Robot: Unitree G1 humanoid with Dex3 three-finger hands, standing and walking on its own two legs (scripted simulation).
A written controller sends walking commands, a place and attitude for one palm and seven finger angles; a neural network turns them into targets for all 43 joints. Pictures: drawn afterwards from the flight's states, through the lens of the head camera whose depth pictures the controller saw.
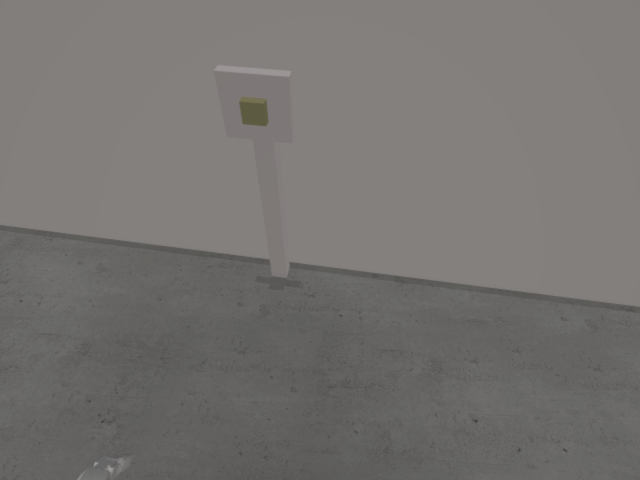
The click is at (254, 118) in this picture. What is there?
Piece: button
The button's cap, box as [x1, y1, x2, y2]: [239, 97, 268, 125]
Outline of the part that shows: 241,97 239,103 242,122 247,124 266,125 268,121 265,99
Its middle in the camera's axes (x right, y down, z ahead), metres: -0.17 -0.31 +0.95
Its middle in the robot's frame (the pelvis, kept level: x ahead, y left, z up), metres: +0.92 +0.21 -0.02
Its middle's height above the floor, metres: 0.75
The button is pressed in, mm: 0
